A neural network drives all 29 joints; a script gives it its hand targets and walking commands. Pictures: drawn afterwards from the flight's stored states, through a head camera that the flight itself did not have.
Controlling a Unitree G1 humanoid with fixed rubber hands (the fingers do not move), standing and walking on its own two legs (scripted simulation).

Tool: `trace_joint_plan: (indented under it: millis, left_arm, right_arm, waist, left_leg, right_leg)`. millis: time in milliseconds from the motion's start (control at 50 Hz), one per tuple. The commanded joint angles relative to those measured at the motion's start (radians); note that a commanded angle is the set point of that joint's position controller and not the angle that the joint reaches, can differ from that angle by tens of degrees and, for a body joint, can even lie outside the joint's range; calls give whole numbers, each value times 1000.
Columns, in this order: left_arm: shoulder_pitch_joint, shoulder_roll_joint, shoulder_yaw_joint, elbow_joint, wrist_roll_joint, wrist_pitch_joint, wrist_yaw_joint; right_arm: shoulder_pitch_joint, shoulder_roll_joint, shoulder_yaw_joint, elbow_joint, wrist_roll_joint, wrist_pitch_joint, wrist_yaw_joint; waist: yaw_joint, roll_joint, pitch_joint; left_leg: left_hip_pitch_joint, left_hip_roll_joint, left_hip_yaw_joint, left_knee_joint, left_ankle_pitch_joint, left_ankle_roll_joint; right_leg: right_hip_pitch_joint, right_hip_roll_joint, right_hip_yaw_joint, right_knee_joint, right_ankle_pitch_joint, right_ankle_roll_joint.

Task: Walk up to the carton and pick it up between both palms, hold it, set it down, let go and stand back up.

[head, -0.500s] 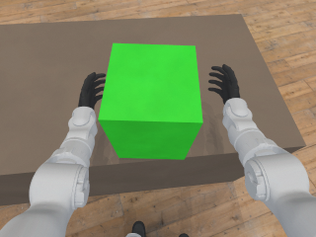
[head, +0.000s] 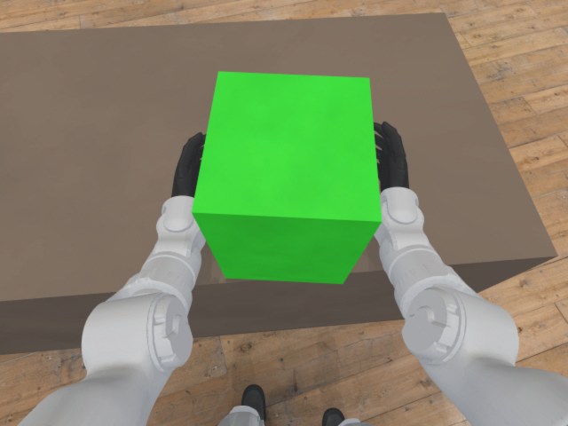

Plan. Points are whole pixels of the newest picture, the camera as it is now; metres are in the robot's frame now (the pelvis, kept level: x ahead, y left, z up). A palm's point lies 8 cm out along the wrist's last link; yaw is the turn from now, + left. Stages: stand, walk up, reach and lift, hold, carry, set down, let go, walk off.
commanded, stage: reach and lift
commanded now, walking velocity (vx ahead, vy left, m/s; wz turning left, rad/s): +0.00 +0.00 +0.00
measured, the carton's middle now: (288, 190) +0.44 +0.01 +0.00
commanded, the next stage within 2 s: none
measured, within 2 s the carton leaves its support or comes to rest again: leaves its support in 1.40 s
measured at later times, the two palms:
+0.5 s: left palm (189, 189) +0.43 +0.16 +0.01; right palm (391, 182) +0.43 -0.14 +0.02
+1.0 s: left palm (189, 190) +0.43 +0.16 +0.01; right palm (391, 182) +0.43 -0.14 +0.02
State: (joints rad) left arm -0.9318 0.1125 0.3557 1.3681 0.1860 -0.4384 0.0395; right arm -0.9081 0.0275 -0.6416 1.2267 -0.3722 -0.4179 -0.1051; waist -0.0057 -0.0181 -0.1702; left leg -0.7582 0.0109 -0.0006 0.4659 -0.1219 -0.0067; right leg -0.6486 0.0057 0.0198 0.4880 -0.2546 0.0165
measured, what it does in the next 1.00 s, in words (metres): stands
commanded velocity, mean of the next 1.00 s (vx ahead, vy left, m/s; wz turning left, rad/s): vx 0.00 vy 0.00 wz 0.00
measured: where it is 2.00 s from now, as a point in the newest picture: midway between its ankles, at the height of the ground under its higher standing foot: outside the picture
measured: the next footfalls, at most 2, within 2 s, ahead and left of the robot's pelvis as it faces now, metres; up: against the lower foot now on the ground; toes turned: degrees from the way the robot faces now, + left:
none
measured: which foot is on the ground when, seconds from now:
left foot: down 0.00-1.00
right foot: down 0.00-1.00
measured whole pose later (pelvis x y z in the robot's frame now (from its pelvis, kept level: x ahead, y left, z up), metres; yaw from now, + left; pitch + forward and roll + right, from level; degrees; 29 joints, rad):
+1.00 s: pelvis +0.00 +0.00 +0.00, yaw +0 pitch +23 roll -1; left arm -0.93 0.10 0.38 1.37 0.22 -0.44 0.05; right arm -0.89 0.05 -0.68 1.20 -0.40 -0.42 -0.12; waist -0.01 -0.02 -0.16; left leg -0.75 0.01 0.00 0.47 -0.12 -0.01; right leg -0.63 0.01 0.02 0.49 -0.25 0.01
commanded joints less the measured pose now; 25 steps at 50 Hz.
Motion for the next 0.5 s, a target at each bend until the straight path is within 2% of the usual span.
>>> trace_joint_plan:
  millis: [0,20,40,60,80,100,120,160,180,200,220,240,260,280,300,320,340,360,380,400,420,440,480]
  left_arm:
    - [-487,-535,-63,-77,182,-31,-84]
    - [-516,-541,-80,-108,171,-41,-80]
    - [-518,-529,-74,-100,179,-43,-80]
    - [-501,-541,-64,-87,178,-38,-83]
    - [-492,-549,-67,-110,181,-37,-81]
    - [-491,-538,-62,-101,175,-34,-77]
    - [-480,-532,-39,-76,199,-32,-78]
    - [-459,-553,-43,-83,192,-29,-77]
    - [-476,-551,-61,-90,201,-23,-78]
    - [-487,-572,-74,-123,178,-36,-70]
    - [-474,-554,-65,-104,188,-33,-70]
    - [-516,-550,-76,-126,189,-38,-73]
    - [-509,-553,-69,-114,182,-34,-73]
    - [-516,-547,-64,-111,185,-37,-71]
    - [-487,-562,-65,-89,186,-36,-69]
    - [-498,-563,-48,-92,184,-34,-67]
    - [-487,-556,-54,-106,192,-35,-67]
    - [-516,-564,-78,-119,180,-38,-68]
    - [-510,-546,-51,-90,203,-29,-65]
    - [-509,-551,-52,-94,187,-34,-65]
    - [-494,-560,-49,-70,195,-31,-69]
    - [-501,-568,-61,-86,192,-38,-64]
    - [-492,-565,-75,-94,184,-33,-65]
  right_arm:
    - [-357,571,187,-20,-244,-44,145]
    - [-371,580,189,-44,-247,-46,143]
    - [-364,578,163,-11,-255,-39,146]
    - [-365,579,193,-27,-241,-40,145]
    - [-371,593,211,-41,-237,-42,154]
    - [-378,579,198,-35,-232,-38,152]
    - [-364,572,189,-28,-251,-34,150]
    - [-368,585,214,-36,-233,-43,151]
    - [-359,581,199,-21,-240,-36,144]
    - [-378,594,204,-51,-246,-46,147]
    - [-368,585,207,-44,-249,-46,146]
    - [-361,596,193,-9,-254,-43,139]
    - [-364,591,200,-30,-242,-41,141]
    - [-390,606,194,-43,-247,-44,141]
    - [-367,590,205,-36,-239,-45,146]
    - [-369,591,184,-28,-250,-39,144]
    - [-365,602,217,-34,-231,-39,146]
    - [-358,601,184,-8,-243,-38,145]
    - [-351,594,170,8,-257,-29,145]
    - [-373,594,182,-20,-239,-36,148]
    - [-345,604,195,-15,-249,-35,145]
    - [-369,601,198,-17,-250,-45,148]
    - [-356,593,208,-4,-234,-42,148]
  waist:
    - [-17,64,-704]
    - [-19,57,-734]
    - [-30,52,-714]
    - [-19,46,-711]
    - [-5,54,-711]
    - [-7,41,-720]
    - [-16,52,-699]
    - [7,41,-699]
    - [-23,61,-679]
    - [-16,49,-738]
    - [-12,51,-750]
    - [-24,44,-726]
    - [-23,45,-731]
    - [-10,21,-737]
    - [-10,53,-723]
    - [-14,36,-717]
    - [6,55,-733]
    - [-29,71,-725]
    - [-29,69,-704]
    - [-7,63,-704]
    - [-15,52,-697]
    - [-12,66,-722]
    - [-7,66,-711]
  left_leg:
    - [705,52,78,97,601,-66]
    - [694,46,83,84,580,-68]
    - [671,46,82,85,546,-66]
    - [665,40,100,76,523,-57]
    - [708,42,91,77,563,-60]
    - [704,48,91,81,549,-65]
    - [692,46,95,72,525,-61]
    - [694,44,90,92,560,-60]
    - [715,47,82,79,552,-65]
    - [756,58,67,93,585,-60]
    - [693,46,84,93,540,-64]
    - [666,43,91,86,518,-65]
    - [670,44,95,78,484,-59]
    - [663,40,96,79,490,-58]
    - [695,47,90,76,520,-65]
    - [717,49,86,83,546,-64]
    - [699,48,94,90,523,-62]
    - [710,48,88,89,548,-73]
    - [702,51,87,81,539,-76]
    - [682,47,94,86,490,-71]
    - [676,46,97,85,503,-63]
    - [695,49,90,91,545,-70]
    - [689,48,97,84,531,-69]
  right_leg:
    - [162,21,-144,-71,475,15]
    - [187,25,-145,-69,474,15]
    - [204,13,-135,-70,476,15]
    - [210,22,-137,-63,491,16]
    - [207,19,-137,-69,480,15]
    - [197,17,-141,-71,445,20]
    - [195,17,-137,-77,446,10]
    - [201,13,-131,-60,478,16]
    - [182,13,-145,-75,468,15]
    - [140,19,-148,-71,459,18]
    - [185,19,-145,-68,461,11]
    - [208,23,-149,-66,459,3]
    - [197,21,-144,-73,446,5]
    - [205,20,-137,-68,447,7]
    - [182,20,-143,-71,426,5]
    - [158,21,-146,-80,408,8]
    - [178,20,-140,-74,401,4]
    - [166,26,-150,-75,399,3]
    - [156,23,-148,-83,380,-4]
    - [175,22,-144,-75,351,-1]
    - [179,14,-140,-68,416,2]
    - [163,24,-151,-62,427,2]
    - [166,24,-151,-75,410,-1]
